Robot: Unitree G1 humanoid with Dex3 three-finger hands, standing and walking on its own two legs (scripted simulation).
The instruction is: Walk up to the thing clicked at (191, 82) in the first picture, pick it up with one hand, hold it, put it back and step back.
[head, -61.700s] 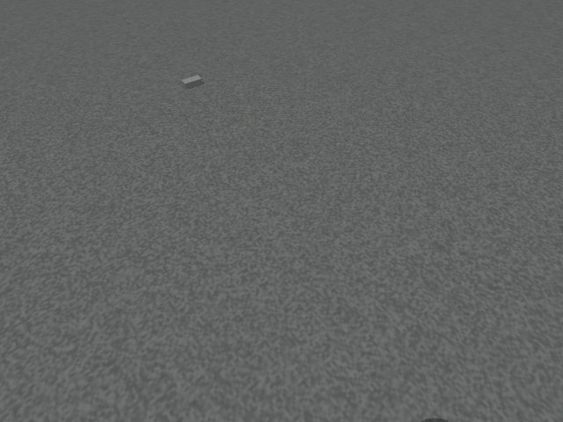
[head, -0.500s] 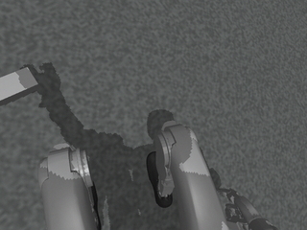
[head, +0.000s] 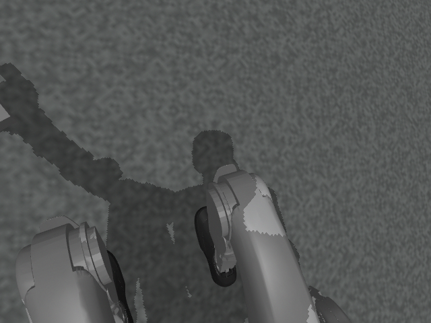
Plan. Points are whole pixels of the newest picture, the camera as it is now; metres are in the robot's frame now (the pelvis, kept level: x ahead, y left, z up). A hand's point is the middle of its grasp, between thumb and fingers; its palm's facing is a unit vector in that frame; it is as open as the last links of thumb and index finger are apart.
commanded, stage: home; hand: left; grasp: from above
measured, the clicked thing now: out of the picture +0.51 +0.33 -0.31
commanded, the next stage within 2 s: none
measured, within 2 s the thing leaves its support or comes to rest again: neither
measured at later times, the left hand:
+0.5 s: hand out of the picture +0.33 +0.29 +0.05, palm faces -0.19 -0.73 -0.65, open 7.6 cm
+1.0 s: hand out of the picture +0.25 +0.22 +0.25, palm faces +0.22 -0.95 -0.24, open 7.4 cm
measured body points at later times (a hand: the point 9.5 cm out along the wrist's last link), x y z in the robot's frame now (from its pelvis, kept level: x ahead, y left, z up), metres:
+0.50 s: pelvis +0.01 -0.01 +0.15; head +0.18 +0.05 +0.56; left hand +0.34 +0.33 +0.08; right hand +0.22 -0.25 +0.05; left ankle +0.07 +0.12 -0.29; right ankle +0.12 -0.14 -0.29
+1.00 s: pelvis +0.05 -0.01 +0.33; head +0.12 +0.02 +0.78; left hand +0.23 +0.27 +0.27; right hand +0.24 -0.23 +0.25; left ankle +0.07 +0.12 -0.29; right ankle +0.12 -0.14 -0.29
